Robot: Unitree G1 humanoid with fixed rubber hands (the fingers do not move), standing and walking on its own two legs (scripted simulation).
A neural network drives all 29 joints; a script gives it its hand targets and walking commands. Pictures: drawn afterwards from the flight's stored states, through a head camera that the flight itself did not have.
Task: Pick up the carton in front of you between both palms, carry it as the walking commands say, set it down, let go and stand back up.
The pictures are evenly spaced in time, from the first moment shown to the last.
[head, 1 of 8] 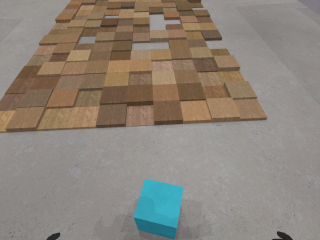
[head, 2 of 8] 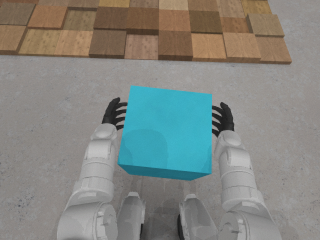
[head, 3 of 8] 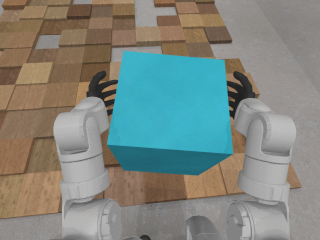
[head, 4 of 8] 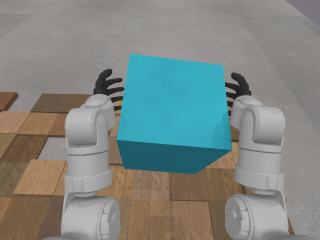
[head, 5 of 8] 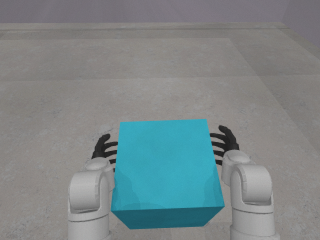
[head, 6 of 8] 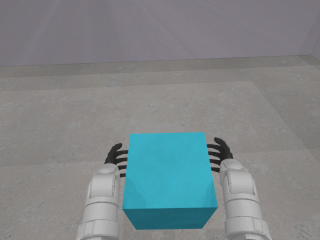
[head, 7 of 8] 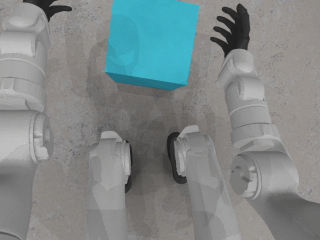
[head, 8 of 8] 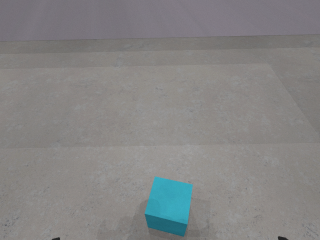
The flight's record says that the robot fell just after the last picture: no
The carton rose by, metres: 0.79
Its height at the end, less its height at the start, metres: +0.00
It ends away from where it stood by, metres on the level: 7.01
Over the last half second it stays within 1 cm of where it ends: yes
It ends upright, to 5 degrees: yes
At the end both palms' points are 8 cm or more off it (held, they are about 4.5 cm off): yes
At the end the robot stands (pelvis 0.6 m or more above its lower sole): yes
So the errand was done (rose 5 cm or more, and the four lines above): yes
